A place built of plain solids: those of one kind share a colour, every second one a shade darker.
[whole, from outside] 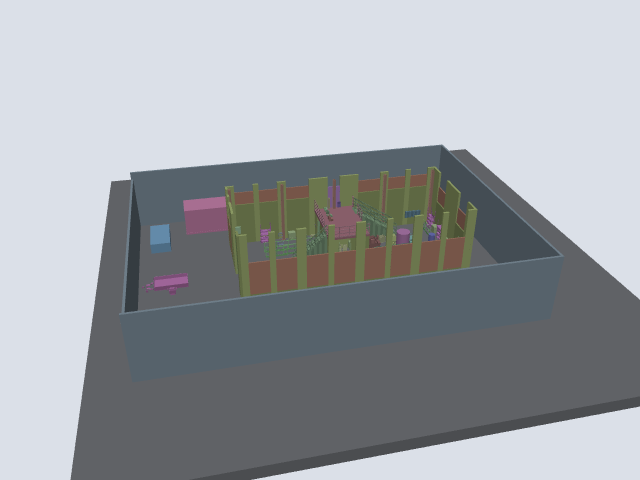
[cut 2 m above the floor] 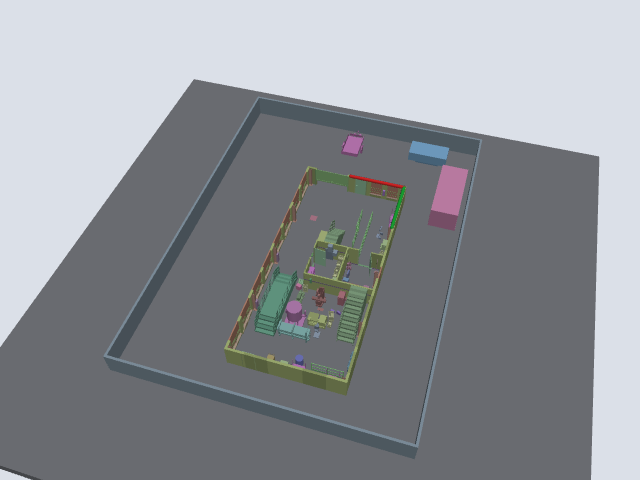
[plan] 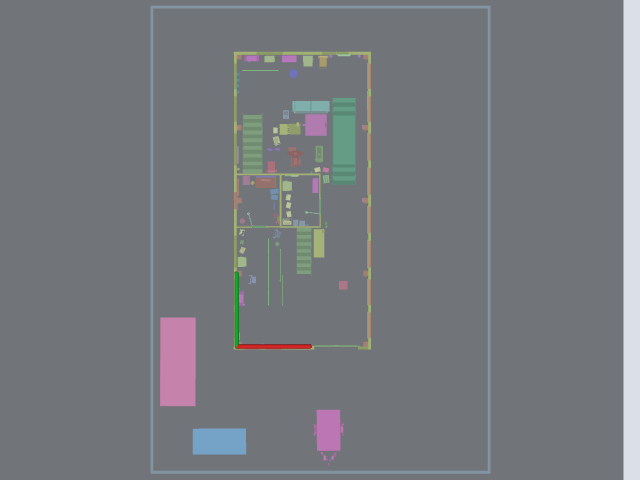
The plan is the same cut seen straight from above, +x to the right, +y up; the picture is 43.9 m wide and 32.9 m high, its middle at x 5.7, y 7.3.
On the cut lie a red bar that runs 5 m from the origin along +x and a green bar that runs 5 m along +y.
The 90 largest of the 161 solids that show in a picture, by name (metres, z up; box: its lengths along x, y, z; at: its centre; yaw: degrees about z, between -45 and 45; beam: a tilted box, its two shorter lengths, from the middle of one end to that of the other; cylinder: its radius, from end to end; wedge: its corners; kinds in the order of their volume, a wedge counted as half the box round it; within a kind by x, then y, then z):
{
 "yard_bound_1": {"box": [0.2, 32.08, 5.85], "at": [-5.83, 7.32, 2.88]},
 "yard_bound_2": {"box": [23.32, 0.2, 5.15], "at": [5.73, -8.62, 2.52]},
 "yard_bound_3": {"box": [23.32, 0.2, 5.85], "at": [5.73, 23.26, 2.88]},
 "yard_bound_4": {"box": [0.2, 32.08, 5.85], "at": [17.29, 7.32, 2.88]},
 "beyond_container_1": {"box": [2.32, 5.99, 2.59], "at": [-4.04, -1.04, 1.24], "yaw": -0.2},
 "beyond_container_2": {"box": [2.4, 6.06, 2.65], "at": [-4.04, -1.04, 1.27], "yaw": -0.2},
 "wall_1": {"box": [0.2, 0.81, 6.05], "at": [-0.1, 0.2, 2.98]},
 "wall_2": {"box": [0.2, 1.76, 4.15], "at": [-0.1, 1.48, 2.02]},
 "wall_3": {"box": [0.2, 0.51, 6.05], "at": [-0.1, 2.6, 2.98]},
 "wall_4": {"box": [0.2, 1.76, 4.15], "at": [-0.1, 3.73, 2.02]},
 "wall_5": {"box": [0.2, 0.81, 6.05], "at": [-0.1, 5.0, 2.98]},
 "wall_6": {"box": [0.2, 2.21, 4.15], "at": [-0.1, 6.5, 2.02]},
 "wall_7": {"box": [0.2, 0.61, 6.05], "at": [-0.1, 7.9, 2.98]},
 "wall_8": {"box": [0.2, 1.21, 6.05], "at": [-0.1, 8.8, 2.98]},
 "wall_9": {"box": [0.2, 1.21, 6.05], "at": [-0.1, 11.2, 2.98]},
 "wall_10": {"box": [0.2, 0.61, 6.05], "at": [-0.1, 12.1, 2.98]},
 "wall_11": {"box": [0.2, 2.21, 4.15], "at": [-0.1, 13.5, 2.02]},
 "wall_12": {"box": [0.2, 0.81, 6.05], "at": [-0.1, 15.0, 2.98]},
 "wall_13": {"box": [0.2, 1.76, 4.15], "at": [-0.1, 16.27, 2.02]},
 "wall_14": {"box": [0.2, 0.51, 6.05], "at": [-0.1, 17.4, 2.98]},
 "wall_15": {"box": [0.2, 1.76, 4.15], "at": [-0.1, 18.52, 2.02]},
 "wall_16": {"box": [0.2, 0.81, 6.05], "at": [-0.1, 19.8, 2.98]},
 "wall_17": {"box": [0.71, 0.2, 6.05], "at": [0.15, -0.1, 2.98]},
 "wall_18": {"box": [1.56, 0.2, 6.05], "at": [0.57, 20.1, 2.98]},
 "wall_19": {"box": [3.0, 0.06, 2.65], "at": [1.5, 11.77, 1.27]},
 "wall_20": {"box": [3.0, 0.06, 2.77], "at": [1.5, 11.83, 1.33]},
 "wall_21": {"box": [0.51, 0.2, 6.05], "at": [1.75, -0.1, 2.98]},
 "wall_22": {"box": [1.81, 0.2, 3.05], "at": [2.25, 20.1, 1.48]},
 "wall_23": {"box": [0.06, 3.6, 2.65], "at": [2.97, 10.0, 1.27]},
 "wall_24": {"box": [0.06, 3.6, 2.65], "at": [3.03, 10.0, 1.27]},
 "wall_25": {"box": [2.26, 0.2, 6.05], "at": [4.17, -0.1, 2.98]},
 "wall_26": {"box": [2.7, 0.06, 2.65], "at": [4.35, 8.23, 1.27]},
 "wall_27": {"box": [2.7, 0.06, 2.77], "at": [4.35, 11.83, 1.33]},
 "wall_28": {"box": [2.71, 0.2, 6.05], "at": [4.5, 20.1, 2.98]},
 "wall_29": {"box": [0.06, 1.72, 2.77], "at": [5.73, 11.0, 1.33]},
 "wall_30": {"box": [1.81, 0.2, 3.05], "at": [6.75, 20.1, 1.48]},
 "wall_31": {"box": [1.56, 0.2, 6.05], "at": [8.43, 20.1, 2.98]},
 "wall_32": {"box": [0.91, 0.2, 6.05], "at": [8.75, -0.1, 2.98]},
 "wall_33": {"box": [0.2, 0.81, 6.05], "at": [9.1, 0.2, 2.98]},
 "wall_34": {"box": [0.2, 0.51, 6.05], "at": [9.1, 2.6, 2.98]},
 "wall_35": {"box": [0.2, 0.81, 6.05], "at": [9.1, 5.0, 2.98]},
 "wall_36": {"box": [0.2, 0.51, 6.05], "at": [9.1, 7.5, 2.98]},
 "wall_37": {"box": [0.2, 0.81, 6.05], "at": [9.1, 10.0, 2.98]},
 "wall_38": {"box": [0.2, 0.51, 6.05], "at": [9.1, 12.5, 2.98]},
 "wall_39": {"box": [0.2, 0.81, 6.05], "at": [9.1, 15.0, 2.98]},
 "wall_40": {"box": [0.2, 0.51, 6.05], "at": [9.1, 17.4, 2.98]},
 "wall_41": {"box": [0.2, 0.81, 6.05], "at": [9.1, 19.8, 2.98]},
 "stair_1": {"box": [1.36, 0.29, 2.67], "at": [1.08, 12.01, 1.29]},
 "stair_2": {"box": [1.36, 0.29, 2.5], "at": [1.08, 12.28, 1.2]},
 "stair_3": {"box": [1.36, 0.29, 2.33], "at": [1.08, 12.54, 1.11]},
 "stair_4": {"box": [1.36, 0.29, 2.15], "at": [1.08, 12.81, 1.02]},
 "stair_5": {"box": [1.36, 0.29, 1.98], "at": [1.08, 13.07, 0.94]},
 "stair_6": {"box": [1.36, 0.29, 1.8], "at": [1.08, 13.34, 0.85]},
 "stair_7": {"box": [1.36, 0.29, 1.62], "at": [1.08, 13.6, 0.76]},
 "stair_8": {"box": [1.36, 0.29, 1.45], "at": [1.08, 13.87, 0.68]},
 "stair_9": {"box": [1.36, 0.29, 1.27], "at": [1.08, 14.13, 0.59]},
 "stair_10": {"box": [1.36, 0.29, 1.1], "at": [1.08, 14.4, 0.5]},
 "stair_11": {"box": [1.36, 0.29, 0.93], "at": [1.08, 14.66, 0.41]},
 "stair_12": {"box": [1.36, 0.29, 0.75], "at": [1.08, 14.93, 0.33]},
 "stair_13": {"box": [1.02, 0.26, 1.05], "at": [4.61, 6.07, 0.47]},
 "stair_14": {"box": [1.02, 0.26, 1.25], "at": [4.61, 6.31, 0.57]},
 "stair_15": {"box": [1.02, 0.26, 1.45], "at": [4.61, 6.55, 0.68]},
 "stair_16": {"box": [1.02, 0.26, 1.65], "at": [4.61, 6.79, 0.78]},
 "stair_17": {"box": [1.02, 0.26, 1.85], "at": [4.61, 7.03, 0.88]},
 "stair_18": {"box": [1.02, 0.26, 2.05], "at": [4.61, 7.27, 0.97]},
 "stair_19": {"box": [1.02, 0.26, 2.25], "at": [4.61, 7.52, 1.07]},
 "stair_20": {"box": [1.02, 0.26, 2.45], "at": [4.61, 7.76, 1.18]},
 "stair_21": {"box": [1.02, 0.26, 2.65], "at": [4.61, 8.0, 1.27]},
 "beyond_skip_1": {"box": [3.66, 1.78, 0.95], "at": [-1.19, -6.51, 0.82], "yaw": 0.2},
 "staging_1": {"box": [1.6, 0.32, 0.69], "at": [7.35, 12.13, 0.29]},
 "staging_2": {"box": [1.6, 3.55, 0.85], "at": [7.35, 14.05, 0.38]},
 "staging_3": {"box": [1.6, 0.32, 0.69], "at": [7.35, 15.97, 0.29]},
 "window_pane_1": {"box": [1.0, 0.1, 3.06], "at": [1.0, -0.15, 1.87]},
 "window_pane_2": {"box": [1.05, 0.1, 3.06], "at": [2.52, -0.15, 1.87]},
 "window_pane_3": {"box": [0.1, 1.75, 3.06], "at": [9.15, 1.48, 1.87]},
 "window_pane_4": {"box": [0.1, 1.75, 3.06], "at": [9.15, 3.73, 1.87]},
 "window_pane_5": {"box": [0.1, 1.85, 3.06], "at": [9.15, 6.33, 1.87]},
 "window_pane_6": {"box": [0.1, 1.85, 3.06], "at": [9.15, 8.68, 1.87]},
 "window_pane_7": {"box": [0.1, 1.85, 3.06], "at": [9.15, 11.32, 1.87]},
 "window_pane_8": {"box": [0.1, 1.85, 3.06], "at": [9.15, 13.68, 1.87]},
 "window_pane_9": {"box": [0.1, 1.75, 3.06], "at": [9.15, 16.27, 1.87]},
 "window_pane_10": {"box": [0.1, 1.75, 3.06], "at": [9.15, 18.52, 1.87]},
 "raised_floor_deck_1": {"box": [5.82, 3.78, 0.2], "at": [2.88, 10.0, 2.7]},
 "air_vessel_1": {"box": [1.48, 1.48, 0.17], "at": [5.43, 15.18, 0.04]},
 "air_vessel_2": {"cylinder": 0.6, "from": [5.43, 15.18, 0.73], "to": [5.43, 15.18, 2.44]},
 "wall_over_deck_1": {"box": [0.1, 3.78, 2.22], "at": [-0.06, 10.0, 3.89]},
 "sectional_door_1": {"box": [3.08, 0.042, 3.49], "at": [6.8, 0.01, 2.37]},
 "filing_tall_1": {"box": [0.47, 0.62, 1.37], "at": [0.65, 11.38, 0.64]},
 "spill_kit_1": {"box": [0.51, 0.62, 1.12], "at": [2.37, 12.38, 0.51]},
 "wheelie_bin_1": {"box": [0.51, 0.62, 1.12], "at": [5.92, 19.48, 0.51]}
}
